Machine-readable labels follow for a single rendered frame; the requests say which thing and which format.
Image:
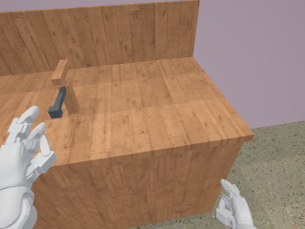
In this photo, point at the robot left hand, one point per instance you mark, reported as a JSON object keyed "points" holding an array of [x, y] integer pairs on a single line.
{"points": [[21, 144]]}

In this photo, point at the robot left forearm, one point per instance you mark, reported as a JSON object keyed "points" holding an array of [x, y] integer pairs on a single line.
{"points": [[16, 209]]}

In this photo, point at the counter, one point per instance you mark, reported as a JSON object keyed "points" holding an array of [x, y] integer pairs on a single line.
{"points": [[145, 135]]}

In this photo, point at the robot right hand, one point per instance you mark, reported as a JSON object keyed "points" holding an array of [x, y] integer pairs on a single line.
{"points": [[238, 210]]}

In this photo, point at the tap lever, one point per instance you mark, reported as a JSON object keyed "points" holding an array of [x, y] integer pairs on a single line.
{"points": [[55, 111]]}

